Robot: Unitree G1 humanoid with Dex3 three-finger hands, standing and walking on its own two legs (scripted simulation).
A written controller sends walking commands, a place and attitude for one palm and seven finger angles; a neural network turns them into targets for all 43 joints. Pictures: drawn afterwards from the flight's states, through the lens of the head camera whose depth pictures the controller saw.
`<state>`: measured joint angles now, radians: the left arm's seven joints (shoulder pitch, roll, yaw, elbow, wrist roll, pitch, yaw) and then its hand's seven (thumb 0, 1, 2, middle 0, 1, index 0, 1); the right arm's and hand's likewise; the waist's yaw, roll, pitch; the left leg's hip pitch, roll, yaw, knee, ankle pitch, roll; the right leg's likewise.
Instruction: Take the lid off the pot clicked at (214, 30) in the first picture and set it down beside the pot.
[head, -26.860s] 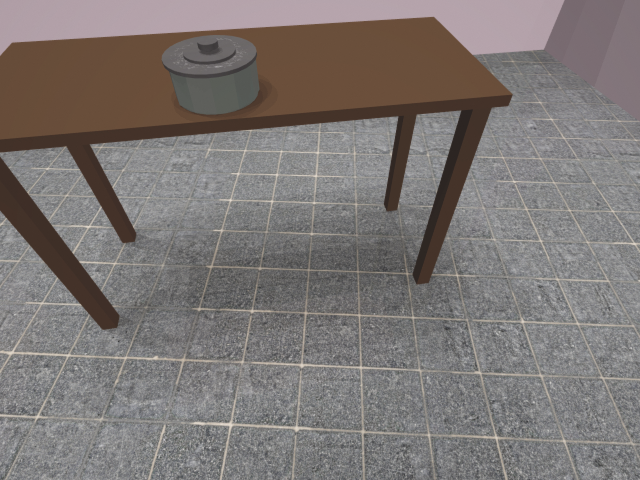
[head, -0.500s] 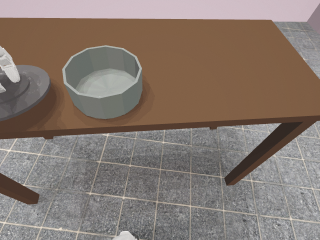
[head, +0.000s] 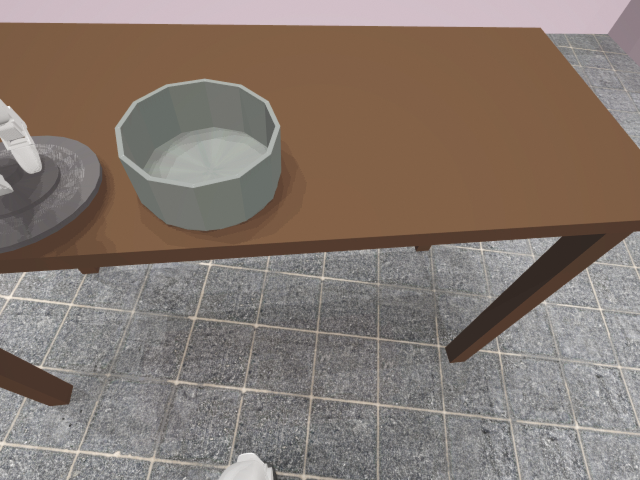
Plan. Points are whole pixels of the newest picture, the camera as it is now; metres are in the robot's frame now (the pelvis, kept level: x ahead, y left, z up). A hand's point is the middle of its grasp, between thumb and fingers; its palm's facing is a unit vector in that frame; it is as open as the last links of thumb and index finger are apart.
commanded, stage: lower the lid onto the table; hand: left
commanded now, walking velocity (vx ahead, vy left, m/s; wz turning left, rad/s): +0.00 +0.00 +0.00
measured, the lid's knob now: (0, 173) +0.47 +0.36 +0.10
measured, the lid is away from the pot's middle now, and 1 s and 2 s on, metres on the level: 0.24 0.25 0.25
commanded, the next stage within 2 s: open the fingers wide in 0.06 s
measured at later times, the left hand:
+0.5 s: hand out of the picture +0.44 +0.36 +0.12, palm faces -0.39 -0.16 -0.91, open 6.9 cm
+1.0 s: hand out of the picture +0.44 +0.36 +0.12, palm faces -0.39 -0.13 -0.91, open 9.8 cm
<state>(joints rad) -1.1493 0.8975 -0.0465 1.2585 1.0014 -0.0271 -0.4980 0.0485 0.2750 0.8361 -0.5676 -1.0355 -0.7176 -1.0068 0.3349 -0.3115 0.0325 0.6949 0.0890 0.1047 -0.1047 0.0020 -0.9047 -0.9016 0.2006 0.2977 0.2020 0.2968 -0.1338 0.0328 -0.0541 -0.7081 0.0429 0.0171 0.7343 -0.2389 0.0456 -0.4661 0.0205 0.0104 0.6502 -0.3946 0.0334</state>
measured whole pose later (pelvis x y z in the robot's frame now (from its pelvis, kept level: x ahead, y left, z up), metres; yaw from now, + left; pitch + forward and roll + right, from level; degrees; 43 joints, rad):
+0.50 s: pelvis +0.00 +0.00 -0.01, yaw +0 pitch +13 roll -4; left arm -0.98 0.91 0.07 1.07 0.99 -0.14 -0.44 0.02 0.31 0.82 -0.53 -1.03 -0.67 -1.02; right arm 0.29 -0.29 0.02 0.66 0.10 0.20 -0.09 0.00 -0.91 -0.90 0.20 0.30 0.20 0.30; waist -0.11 0.04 -0.06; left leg -0.75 0.05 0.01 0.78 -0.25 0.05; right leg -0.51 0.03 0.01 0.70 -0.41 0.03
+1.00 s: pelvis -0.01 +0.00 -0.01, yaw +0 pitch +12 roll -4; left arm -1.02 0.89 0.00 1.06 0.98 -0.12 -0.45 0.00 0.06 0.79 -0.46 -0.84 -0.48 -0.83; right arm 0.30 -0.30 0.02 0.67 0.10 0.19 -0.10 0.00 -0.91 -0.90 0.20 0.30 0.20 0.30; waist -0.10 0.03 -0.06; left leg -0.75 0.04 0.01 0.78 -0.24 0.05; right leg -0.51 0.02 0.00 0.70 -0.41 0.03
